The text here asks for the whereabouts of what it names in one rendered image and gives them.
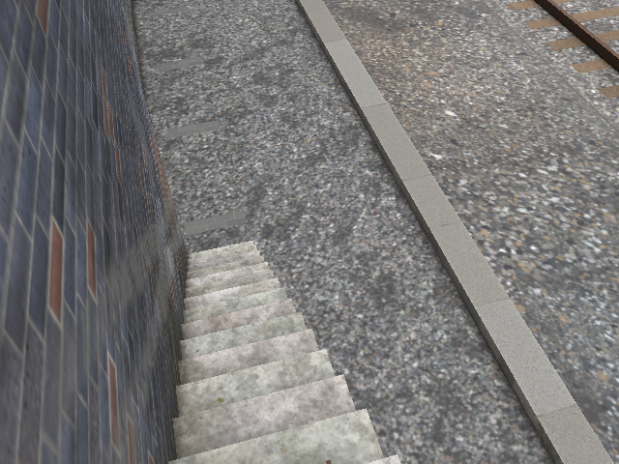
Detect stairs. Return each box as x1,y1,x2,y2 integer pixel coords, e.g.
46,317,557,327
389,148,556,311
168,241,401,464

